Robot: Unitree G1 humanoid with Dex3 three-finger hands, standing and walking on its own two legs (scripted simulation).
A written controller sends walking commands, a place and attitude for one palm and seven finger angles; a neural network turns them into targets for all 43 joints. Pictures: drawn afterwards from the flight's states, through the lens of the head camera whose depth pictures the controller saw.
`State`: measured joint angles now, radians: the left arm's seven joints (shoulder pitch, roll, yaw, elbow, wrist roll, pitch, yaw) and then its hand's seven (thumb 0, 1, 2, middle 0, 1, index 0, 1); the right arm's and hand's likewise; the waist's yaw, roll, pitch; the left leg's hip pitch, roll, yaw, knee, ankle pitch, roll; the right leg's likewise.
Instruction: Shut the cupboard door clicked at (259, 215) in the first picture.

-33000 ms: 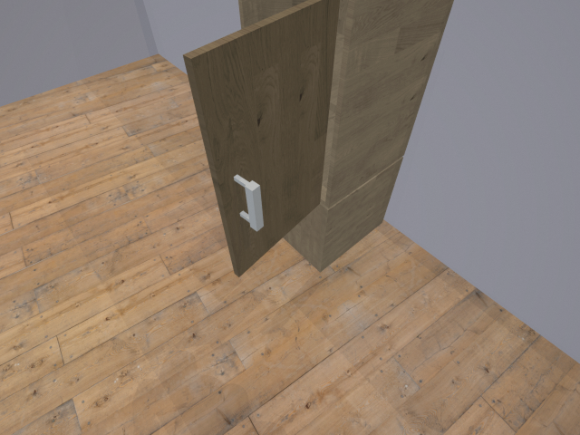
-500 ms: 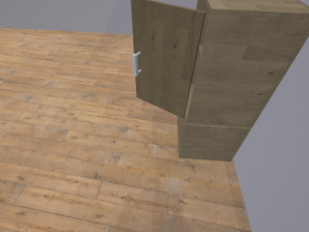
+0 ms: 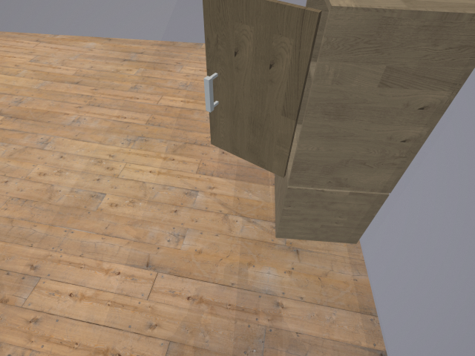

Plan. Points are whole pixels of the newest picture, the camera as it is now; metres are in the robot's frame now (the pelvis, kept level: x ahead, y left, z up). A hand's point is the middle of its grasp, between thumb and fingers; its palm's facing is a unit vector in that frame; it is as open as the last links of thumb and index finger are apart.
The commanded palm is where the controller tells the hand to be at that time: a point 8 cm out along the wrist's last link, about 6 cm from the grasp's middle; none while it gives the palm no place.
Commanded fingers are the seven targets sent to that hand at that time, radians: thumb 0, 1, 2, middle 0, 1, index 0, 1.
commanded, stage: look to check the result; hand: left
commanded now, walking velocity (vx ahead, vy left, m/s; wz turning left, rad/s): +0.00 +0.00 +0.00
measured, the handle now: (212, 92) +0.95 +0.14 -0.07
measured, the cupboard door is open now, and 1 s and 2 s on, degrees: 61 61 61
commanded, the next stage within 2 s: walk to a spot facing it in 0.32 s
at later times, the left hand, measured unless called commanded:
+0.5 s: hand out of the picture +0.06 +0.22 -0.17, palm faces +0.00 -0.96 -0.28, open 7.4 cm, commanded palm none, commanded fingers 0.00 0.90 0.90 -0.20 -0.30 -0.20 -0.30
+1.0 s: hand out of the picture +0.02 +0.22 -0.18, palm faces +0.29 -0.92 -0.25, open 7.4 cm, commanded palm none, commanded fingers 0.00 0.90 0.90 -0.20 -0.30 -0.20 -0.30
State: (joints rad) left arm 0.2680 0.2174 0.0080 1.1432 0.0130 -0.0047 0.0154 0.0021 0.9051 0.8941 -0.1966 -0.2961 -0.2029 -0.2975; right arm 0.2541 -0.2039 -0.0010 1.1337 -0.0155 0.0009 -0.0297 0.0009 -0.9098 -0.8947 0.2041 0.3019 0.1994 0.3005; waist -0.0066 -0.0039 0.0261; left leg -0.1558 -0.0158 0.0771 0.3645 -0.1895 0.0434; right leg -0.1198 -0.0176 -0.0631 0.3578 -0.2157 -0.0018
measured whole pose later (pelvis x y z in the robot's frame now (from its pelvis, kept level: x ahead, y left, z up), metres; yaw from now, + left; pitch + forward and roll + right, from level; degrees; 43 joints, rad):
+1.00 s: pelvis +0.00 +0.00 -0.01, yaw +18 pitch +2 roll +0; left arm 0.16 0.23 0.06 0.93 0.02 0.05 0.01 0.01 0.90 0.89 -0.20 -0.30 -0.20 -0.30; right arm 0.24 -0.19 -0.03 0.97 -0.04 0.04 -0.01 0.00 -0.91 -0.89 0.21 0.30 0.20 0.30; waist -0.03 0.00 0.10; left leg -0.35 -0.05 -0.03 0.52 -0.20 0.05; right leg -0.45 -0.04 0.00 1.02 -0.44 0.05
